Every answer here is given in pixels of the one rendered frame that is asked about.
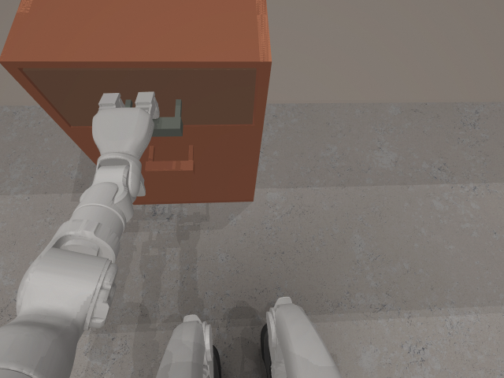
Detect drawer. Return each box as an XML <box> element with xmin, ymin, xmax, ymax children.
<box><xmin>23</xmin><ymin>68</ymin><xmax>257</xmax><ymax>126</ymax></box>

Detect left robot forearm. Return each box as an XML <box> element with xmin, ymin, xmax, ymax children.
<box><xmin>16</xmin><ymin>152</ymin><xmax>142</xmax><ymax>315</ymax></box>

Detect cabinet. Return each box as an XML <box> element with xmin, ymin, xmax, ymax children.
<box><xmin>0</xmin><ymin>0</ymin><xmax>272</xmax><ymax>205</ymax></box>

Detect robot left hand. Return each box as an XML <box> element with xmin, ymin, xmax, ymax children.
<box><xmin>92</xmin><ymin>91</ymin><xmax>160</xmax><ymax>196</ymax></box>

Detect robot right shin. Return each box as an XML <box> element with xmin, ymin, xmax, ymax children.
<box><xmin>269</xmin><ymin>297</ymin><xmax>304</xmax><ymax>378</ymax></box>

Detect handle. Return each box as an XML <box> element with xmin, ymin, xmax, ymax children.
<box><xmin>125</xmin><ymin>99</ymin><xmax>183</xmax><ymax>137</ymax></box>
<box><xmin>145</xmin><ymin>161</ymin><xmax>195</xmax><ymax>176</ymax></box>

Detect left robot upper arm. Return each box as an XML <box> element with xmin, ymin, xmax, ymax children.
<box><xmin>0</xmin><ymin>247</ymin><xmax>118</xmax><ymax>378</ymax></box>

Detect robot left thigh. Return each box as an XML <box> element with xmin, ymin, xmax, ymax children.
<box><xmin>156</xmin><ymin>321</ymin><xmax>213</xmax><ymax>378</ymax></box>

